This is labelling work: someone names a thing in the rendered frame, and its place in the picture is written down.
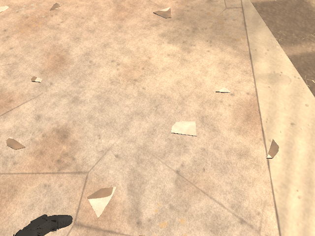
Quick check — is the left robot hand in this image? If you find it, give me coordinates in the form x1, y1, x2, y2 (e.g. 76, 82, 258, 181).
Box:
13, 214, 73, 236

